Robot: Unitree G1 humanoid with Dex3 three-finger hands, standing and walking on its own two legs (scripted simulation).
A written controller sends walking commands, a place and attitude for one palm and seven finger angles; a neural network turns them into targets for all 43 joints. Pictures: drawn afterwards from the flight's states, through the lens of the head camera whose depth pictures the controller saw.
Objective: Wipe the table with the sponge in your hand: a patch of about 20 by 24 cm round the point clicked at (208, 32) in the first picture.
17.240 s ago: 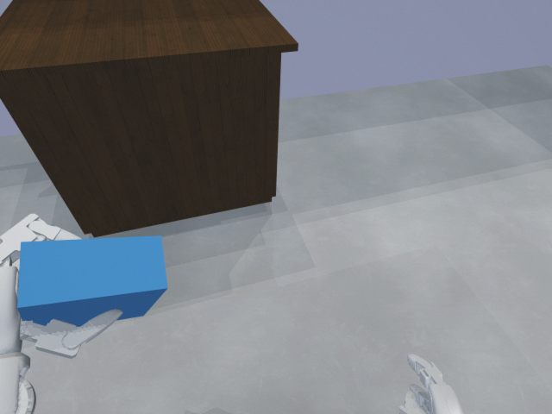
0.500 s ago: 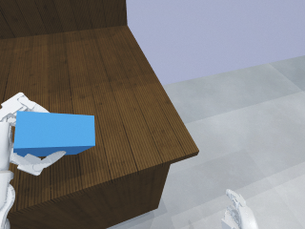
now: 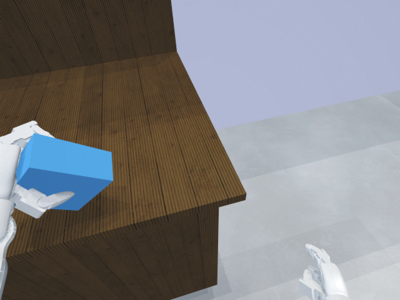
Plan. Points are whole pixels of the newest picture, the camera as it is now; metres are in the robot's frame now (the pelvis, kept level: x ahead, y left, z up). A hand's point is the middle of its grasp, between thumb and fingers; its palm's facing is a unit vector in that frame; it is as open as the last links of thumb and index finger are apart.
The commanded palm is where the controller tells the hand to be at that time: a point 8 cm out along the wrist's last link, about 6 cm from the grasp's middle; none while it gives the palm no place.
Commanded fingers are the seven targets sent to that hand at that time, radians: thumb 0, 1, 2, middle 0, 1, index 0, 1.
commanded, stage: turn the palm down, sponge in hand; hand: left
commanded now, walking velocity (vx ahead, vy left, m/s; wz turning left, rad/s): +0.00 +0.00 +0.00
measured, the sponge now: (71, 179) +0.26 +0.27 +0.15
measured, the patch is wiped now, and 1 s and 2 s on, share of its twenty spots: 0.00 0.00 0.00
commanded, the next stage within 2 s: move the sponge above the wiping area in 1.66 s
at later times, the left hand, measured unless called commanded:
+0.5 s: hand (48, 155) +0.25 +0.28 +0.22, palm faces +0.31 -0.38 -0.87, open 10.0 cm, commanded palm +0.21 +0.30 +0.27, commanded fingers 0.00 0.10 1.30 -1.20 -1.60 -1.20 -1.60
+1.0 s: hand (12, 145) +0.23 +0.30 +0.25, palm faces +0.31 -0.15 -0.94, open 10.0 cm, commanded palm +0.18 +0.30 +0.31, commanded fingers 0.00 0.10 1.30 -1.20 -1.60 -1.20 -1.60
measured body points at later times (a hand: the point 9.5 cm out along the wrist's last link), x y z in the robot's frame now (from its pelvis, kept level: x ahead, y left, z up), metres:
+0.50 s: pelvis +0.02 +0.01 +0.00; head +0.02 -0.03 +0.45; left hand +0.23 +0.29 +0.26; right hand +0.23 -0.23 -0.09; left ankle +0.05 +0.13 -0.73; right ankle -0.01 -0.09 -0.73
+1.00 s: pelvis -0.01 +0.02 +0.01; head -0.02 -0.03 +0.45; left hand +0.21 +0.31 +0.30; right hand +0.27 -0.15 -0.06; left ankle +0.05 +0.13 -0.73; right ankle -0.01 -0.09 -0.73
